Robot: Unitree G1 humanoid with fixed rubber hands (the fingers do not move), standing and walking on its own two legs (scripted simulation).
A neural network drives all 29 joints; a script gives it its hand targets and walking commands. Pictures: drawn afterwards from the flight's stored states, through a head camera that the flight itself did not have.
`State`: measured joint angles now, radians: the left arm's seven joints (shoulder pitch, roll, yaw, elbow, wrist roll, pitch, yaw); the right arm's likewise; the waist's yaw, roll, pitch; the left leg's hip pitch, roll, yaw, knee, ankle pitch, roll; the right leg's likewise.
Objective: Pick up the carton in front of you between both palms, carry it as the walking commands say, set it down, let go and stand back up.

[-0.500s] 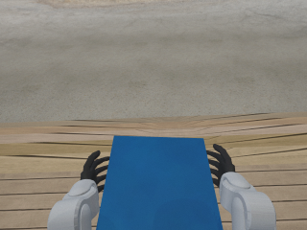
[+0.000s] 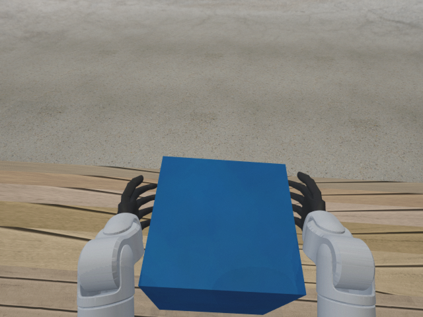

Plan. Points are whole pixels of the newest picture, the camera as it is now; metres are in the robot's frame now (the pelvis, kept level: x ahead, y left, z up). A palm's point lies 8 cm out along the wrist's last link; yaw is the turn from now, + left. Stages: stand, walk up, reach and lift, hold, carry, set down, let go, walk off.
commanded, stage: carry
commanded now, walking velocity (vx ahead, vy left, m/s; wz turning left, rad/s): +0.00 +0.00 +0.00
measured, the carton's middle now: (217, 242) +0.27 +0.01 +0.03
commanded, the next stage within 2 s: none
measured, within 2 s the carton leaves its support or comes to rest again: neither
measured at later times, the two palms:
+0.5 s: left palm (151, 138) +0.48 +0.15 +0.11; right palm (284, 134) +0.49 -0.15 +0.11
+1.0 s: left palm (164, 126) +0.51 +0.13 +0.13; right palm (296, 125) +0.51 -0.18 +0.13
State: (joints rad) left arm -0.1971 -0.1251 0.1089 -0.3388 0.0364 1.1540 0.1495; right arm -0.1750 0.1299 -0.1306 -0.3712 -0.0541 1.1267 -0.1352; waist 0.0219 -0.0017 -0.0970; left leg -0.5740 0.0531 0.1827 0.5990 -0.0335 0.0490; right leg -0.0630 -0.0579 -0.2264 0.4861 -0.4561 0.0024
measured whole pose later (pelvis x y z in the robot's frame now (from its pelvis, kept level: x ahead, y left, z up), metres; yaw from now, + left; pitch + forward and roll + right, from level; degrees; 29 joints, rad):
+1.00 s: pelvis +0.17 -0.02 +0.01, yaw +0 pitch +4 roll +1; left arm -0.50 -0.11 0.27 -0.04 0.05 1.09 0.16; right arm -0.52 0.11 -0.26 -0.04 -0.06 1.07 -0.15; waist -0.01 0.00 -0.04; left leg -0.31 0.03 0.17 0.53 -0.22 0.04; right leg -0.17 0.02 -0.07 0.55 -0.34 -0.03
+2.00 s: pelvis +0.09 +0.00 +0.01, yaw -1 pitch +1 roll +0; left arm -0.53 -0.11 0.28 0.08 0.07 1.10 0.16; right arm -0.53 0.12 -0.29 0.07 -0.08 1.07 -0.15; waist 0.00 0.00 -0.07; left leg -0.35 0.02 0.18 0.50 -0.17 0.07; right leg -0.22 0.01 -0.06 0.54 -0.34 -0.03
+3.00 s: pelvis +0.27 +0.01 +0.00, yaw +0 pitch +4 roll +0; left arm -0.47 -0.12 0.26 -0.05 0.06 1.06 0.17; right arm -0.51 0.10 -0.24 0.00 -0.01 1.02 -0.17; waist -0.06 0.01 -0.05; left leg -0.17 -0.03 0.09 0.54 -0.44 0.07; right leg -0.62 -0.03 -0.07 0.71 -0.11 -0.06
